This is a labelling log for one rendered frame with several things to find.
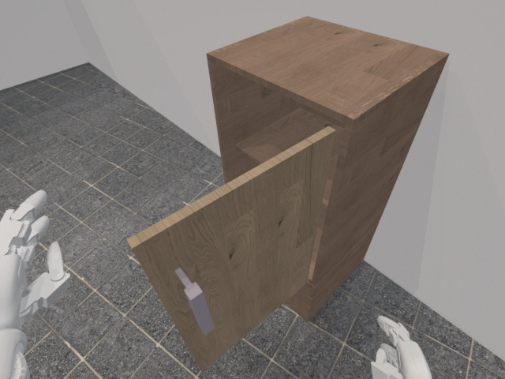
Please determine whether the cupboard door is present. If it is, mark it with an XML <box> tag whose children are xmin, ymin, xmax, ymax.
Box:
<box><xmin>127</xmin><ymin>126</ymin><xmax>336</xmax><ymax>373</ymax></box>

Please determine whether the robot left hand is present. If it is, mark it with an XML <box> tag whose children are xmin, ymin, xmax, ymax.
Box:
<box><xmin>0</xmin><ymin>190</ymin><xmax>70</xmax><ymax>331</ymax></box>

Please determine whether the handle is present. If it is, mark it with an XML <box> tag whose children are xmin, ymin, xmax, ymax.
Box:
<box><xmin>174</xmin><ymin>267</ymin><xmax>215</xmax><ymax>335</ymax></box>

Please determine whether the robot right hand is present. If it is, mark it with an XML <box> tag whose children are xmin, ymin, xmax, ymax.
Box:
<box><xmin>371</xmin><ymin>316</ymin><xmax>432</xmax><ymax>379</ymax></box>

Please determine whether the left robot forearm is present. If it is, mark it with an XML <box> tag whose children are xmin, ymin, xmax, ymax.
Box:
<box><xmin>0</xmin><ymin>328</ymin><xmax>30</xmax><ymax>379</ymax></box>

